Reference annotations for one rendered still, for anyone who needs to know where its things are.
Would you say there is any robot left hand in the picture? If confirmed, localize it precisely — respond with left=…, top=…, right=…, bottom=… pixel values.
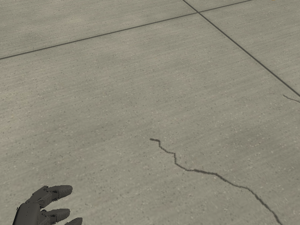
left=12, top=185, right=83, bottom=225

